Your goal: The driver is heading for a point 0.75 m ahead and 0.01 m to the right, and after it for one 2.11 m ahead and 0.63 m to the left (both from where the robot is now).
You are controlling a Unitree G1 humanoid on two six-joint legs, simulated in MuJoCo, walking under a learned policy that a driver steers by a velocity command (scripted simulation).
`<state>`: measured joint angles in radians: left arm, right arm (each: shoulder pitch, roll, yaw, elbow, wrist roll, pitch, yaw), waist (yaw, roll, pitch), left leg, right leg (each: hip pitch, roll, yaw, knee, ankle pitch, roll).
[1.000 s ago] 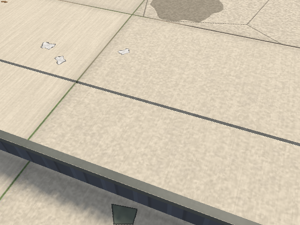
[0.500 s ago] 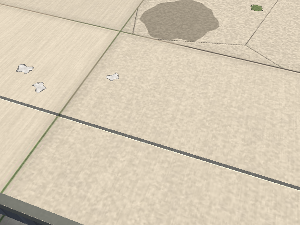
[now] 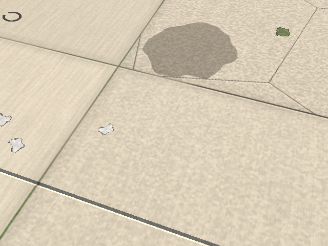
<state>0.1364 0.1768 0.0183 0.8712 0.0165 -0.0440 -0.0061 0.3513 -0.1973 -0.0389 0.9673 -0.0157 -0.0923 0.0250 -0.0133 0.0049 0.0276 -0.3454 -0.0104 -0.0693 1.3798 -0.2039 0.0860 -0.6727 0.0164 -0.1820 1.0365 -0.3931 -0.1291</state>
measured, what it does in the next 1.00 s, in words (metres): climbs: left foot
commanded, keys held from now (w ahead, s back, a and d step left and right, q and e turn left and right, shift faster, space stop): w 0.92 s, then w+q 0.08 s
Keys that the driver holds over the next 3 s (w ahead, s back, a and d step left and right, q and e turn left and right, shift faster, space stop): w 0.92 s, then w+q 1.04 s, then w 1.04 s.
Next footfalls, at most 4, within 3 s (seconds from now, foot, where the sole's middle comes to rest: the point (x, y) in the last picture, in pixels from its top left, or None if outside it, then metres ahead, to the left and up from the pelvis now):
0.52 left None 0.44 0.05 -0.70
1.04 right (197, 173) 0.76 -0.13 -0.70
1.60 left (145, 131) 0.99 0.11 -0.70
2.16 right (141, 79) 1.36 0.13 -0.70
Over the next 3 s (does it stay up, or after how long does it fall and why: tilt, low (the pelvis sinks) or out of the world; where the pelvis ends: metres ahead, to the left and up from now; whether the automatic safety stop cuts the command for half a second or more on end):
stays up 1.49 0.41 0.09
